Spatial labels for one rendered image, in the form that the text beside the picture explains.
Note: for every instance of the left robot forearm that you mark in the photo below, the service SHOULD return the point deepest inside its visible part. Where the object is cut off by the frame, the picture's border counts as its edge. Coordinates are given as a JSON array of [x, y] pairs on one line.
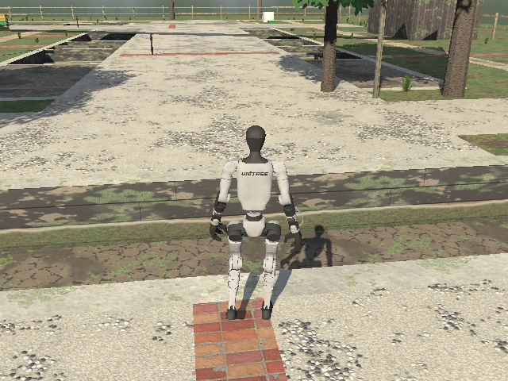
[[218, 211]]

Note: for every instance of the robot left hand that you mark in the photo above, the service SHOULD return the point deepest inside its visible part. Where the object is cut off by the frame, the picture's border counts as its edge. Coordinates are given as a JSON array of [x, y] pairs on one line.
[[216, 229]]

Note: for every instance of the right robot thigh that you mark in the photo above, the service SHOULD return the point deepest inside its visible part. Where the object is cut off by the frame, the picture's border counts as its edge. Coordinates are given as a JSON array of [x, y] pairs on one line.
[[272, 238]]

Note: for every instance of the robot right upper arm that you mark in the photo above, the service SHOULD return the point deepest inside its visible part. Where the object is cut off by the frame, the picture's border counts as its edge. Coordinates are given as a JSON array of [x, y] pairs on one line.
[[283, 182]]

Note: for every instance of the robot left upper arm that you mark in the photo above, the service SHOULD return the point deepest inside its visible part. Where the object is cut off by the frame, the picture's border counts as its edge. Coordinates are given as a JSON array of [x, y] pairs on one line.
[[226, 180]]

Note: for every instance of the robot right foot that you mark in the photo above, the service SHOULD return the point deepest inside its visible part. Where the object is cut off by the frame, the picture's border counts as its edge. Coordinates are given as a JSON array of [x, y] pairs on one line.
[[266, 314]]

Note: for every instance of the right robot forearm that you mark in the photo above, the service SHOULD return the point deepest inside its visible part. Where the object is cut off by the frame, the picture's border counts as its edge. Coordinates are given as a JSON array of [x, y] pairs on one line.
[[291, 216]]

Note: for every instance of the robot right hand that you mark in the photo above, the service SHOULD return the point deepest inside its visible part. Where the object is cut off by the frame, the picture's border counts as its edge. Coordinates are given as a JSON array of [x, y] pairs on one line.
[[297, 240]]

